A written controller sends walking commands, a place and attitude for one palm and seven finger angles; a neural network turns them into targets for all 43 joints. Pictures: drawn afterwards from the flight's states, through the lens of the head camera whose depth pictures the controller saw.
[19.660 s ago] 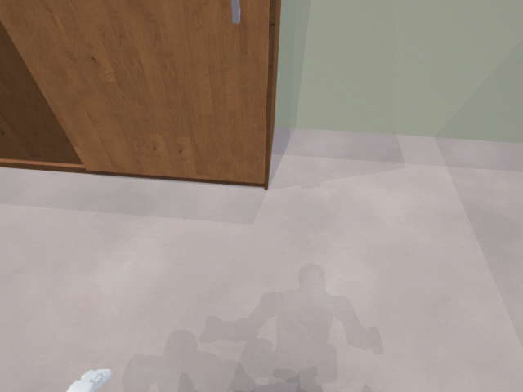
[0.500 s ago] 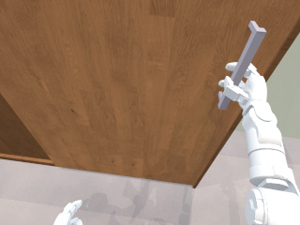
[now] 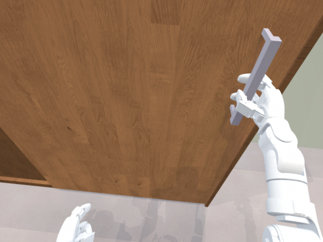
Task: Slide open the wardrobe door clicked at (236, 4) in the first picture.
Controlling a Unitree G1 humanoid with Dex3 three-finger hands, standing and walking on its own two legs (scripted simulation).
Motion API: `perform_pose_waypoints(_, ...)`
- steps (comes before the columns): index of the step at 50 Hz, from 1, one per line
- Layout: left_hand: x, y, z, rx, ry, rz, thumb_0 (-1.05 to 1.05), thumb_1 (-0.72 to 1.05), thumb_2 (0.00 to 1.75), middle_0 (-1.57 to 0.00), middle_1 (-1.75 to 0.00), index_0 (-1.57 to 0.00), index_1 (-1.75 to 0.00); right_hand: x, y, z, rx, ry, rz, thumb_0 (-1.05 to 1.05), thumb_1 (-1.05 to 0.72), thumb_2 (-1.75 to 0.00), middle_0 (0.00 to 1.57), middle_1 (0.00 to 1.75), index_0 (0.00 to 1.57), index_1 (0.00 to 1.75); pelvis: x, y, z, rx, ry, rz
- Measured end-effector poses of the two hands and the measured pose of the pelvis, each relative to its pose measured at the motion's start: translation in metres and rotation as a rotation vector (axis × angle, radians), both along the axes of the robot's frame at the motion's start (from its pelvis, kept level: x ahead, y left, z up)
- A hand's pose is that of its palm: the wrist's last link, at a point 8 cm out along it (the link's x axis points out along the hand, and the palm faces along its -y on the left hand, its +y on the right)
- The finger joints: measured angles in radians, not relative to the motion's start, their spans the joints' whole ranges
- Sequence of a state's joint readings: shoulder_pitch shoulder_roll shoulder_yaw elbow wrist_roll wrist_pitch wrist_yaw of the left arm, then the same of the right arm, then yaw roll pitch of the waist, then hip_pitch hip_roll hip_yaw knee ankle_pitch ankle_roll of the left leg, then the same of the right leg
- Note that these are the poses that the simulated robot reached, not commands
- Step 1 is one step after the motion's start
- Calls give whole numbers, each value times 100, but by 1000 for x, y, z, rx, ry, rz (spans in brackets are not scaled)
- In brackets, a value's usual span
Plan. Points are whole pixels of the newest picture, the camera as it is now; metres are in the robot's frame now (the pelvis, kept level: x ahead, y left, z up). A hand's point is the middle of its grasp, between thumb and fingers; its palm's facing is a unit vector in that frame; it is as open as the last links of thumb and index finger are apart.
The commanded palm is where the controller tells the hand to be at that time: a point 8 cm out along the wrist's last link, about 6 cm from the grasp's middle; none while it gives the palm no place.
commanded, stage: tug the door sideways, standing still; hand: right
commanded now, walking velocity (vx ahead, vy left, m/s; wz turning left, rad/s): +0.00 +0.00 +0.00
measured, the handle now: (248, 82) +0.45 -0.18 +0.19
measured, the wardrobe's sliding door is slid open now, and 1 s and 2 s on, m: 0.00 0.00 0.08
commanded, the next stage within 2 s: step sideways, sliding the door along in 0.78 s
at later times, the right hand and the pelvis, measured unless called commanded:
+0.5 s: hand (238, 102) +0.40 -0.15 +0.18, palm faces +0.15 +0.99 -0.03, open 5.8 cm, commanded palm +0.37 -0.14 +0.18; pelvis -0.03 +0.00 +0.00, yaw -3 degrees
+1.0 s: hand (238, 104) +0.40 -0.15 +0.17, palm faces +0.16 +0.98 -0.14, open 5.9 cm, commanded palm +0.38 -0.17 +0.18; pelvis -0.04 +0.01 -0.01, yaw -3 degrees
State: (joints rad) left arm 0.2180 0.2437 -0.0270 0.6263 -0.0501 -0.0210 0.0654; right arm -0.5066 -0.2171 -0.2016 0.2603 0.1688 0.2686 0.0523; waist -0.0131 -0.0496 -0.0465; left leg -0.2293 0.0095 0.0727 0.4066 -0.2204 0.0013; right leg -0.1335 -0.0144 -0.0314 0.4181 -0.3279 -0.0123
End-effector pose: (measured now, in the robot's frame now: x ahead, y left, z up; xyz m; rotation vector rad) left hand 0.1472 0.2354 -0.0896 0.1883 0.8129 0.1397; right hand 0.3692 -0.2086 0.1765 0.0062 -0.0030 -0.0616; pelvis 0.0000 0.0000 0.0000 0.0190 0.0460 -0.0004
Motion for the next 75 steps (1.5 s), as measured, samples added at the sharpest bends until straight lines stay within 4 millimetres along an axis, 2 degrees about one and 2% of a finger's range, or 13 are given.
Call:
perform_pose_waypoints(5, 11, -8, -2, 6, 7, -47, 1, 91, 90, -20, -30, -20, -30, 1, 1, 1, 3, 18, -26, 2, -74, -83, 33, 139, 35, 139, -3, 0, -1, 0, 2, -26)
perform_pose_waypoints(9, 10, -15, -4, -4, 7, -70, 1, 91, 90, -20, -30, -20, -30, 0, 3, 1, 0, 21, -49, 2, -74, -84, 33, 139, 35, 139, -8, -1, -1, -2, 1, -37)
perform_pose_waypoints(18, -18, -23, -15, -21, 54, -83, 1, 91, 90, -20, -30, -20, -30, -1, 6, 2, -22, 20, -75, 1, -77, -83, 31, 140, 30, 140, -21, -2, -3, -5, -4, -51)
perform_pose_waypoints(29, -57, -17, -28, -15, 135, -84, 1, 91, 90, -20, -30, -20, -30, -2, 8, 1, -38, 14, -84, 1, -79, -82, 29, 140, 25, 140, -30, -3, -3, -8, -2, -62)
perform_pose_waypoints(34, -62, -12, -28, -9, 131, -85, 1, 91, 90, -20, -30, -20, -30, -2, 8, 1, -41, 11, -80, 1, -79, -82, 30, 140, 25, 140, -33, -1, -4, -9, -1, -64)
perform_pose_waypoints(40, -56, -9, -26, -8, 101, -93, 1, 91, 90, -20, -30, -20, -30, -2, 8, 1, -45, 8, -79, 0, -79, -82, 30, 140, 25, 140, -34, 1, -4, -11, 0, -65)
perform_pose_waypoints(45, -48, -8, -25, -10, 78, -104, 1, 91, 90, -20, -30, -20, -30, -2, 8, 1, -46, 5, -77, 0, -78, -82, 31, 140, 25, 140, -35, 4, -5, -13, 3, -67)
perform_pose_waypoints(51, -38, 1, -27, 4, 56, -63, 1, 91, 90, -20, -30, -20, -30, 1, 6, -4, -155, -77, -101, -3, -74, -82, 37, 140, 26, 140, -35, 12, -10, -27, -8, -42)
perform_pose_waypoints(60, -19, 24, -52, -50, 157, -119, 1, 91, 90, -20, -30, -20, -30, 1, 18, -9, -129, -138, -241, -2, -77, -86, 44, 140, 19, 140, -13, 56, -19, -29, -54, -81)
perform_pose_waypoints(65, 12, 42, -54, -37, 195, -167, 1, 91, 90, -20, -30, -20, -30, 1, 24, -9, -125, -141, -297, -2, -77, -86, 43, 140, 16, 140, -5, 80, -15, -30, -51, -164)
perform_pose_waypoints(68, 40, 49, -46, -2, 166, -212, 1, 91, 90, -20, -30, -20, -30, 1, 27, -10, -123, -165, -305, -1, -77, -86, 43, 140, 14, 140, -1, 87, -10, -52, -35, -180)
perform_pose_waypoints(71, 72, 53, -42, 15, 96, -236, 1, 91, 90, -20, -30, -20, -30, 3, 31, -13, -109, -220, -300, 0, -77, -87, 43, 140, 14, 140, 5, 90, -17, -34, -29, -166)
perform_pose_waypoints(75, 106, 53, -35, -21, 48, -279, 1, 91, 90, -20, -29, -19, -30, 4, 37, -15, -107, -254, -314, 0, -77, -87, 43, 141, 14, 138, 16, 105, -17, -25, -53, -158)
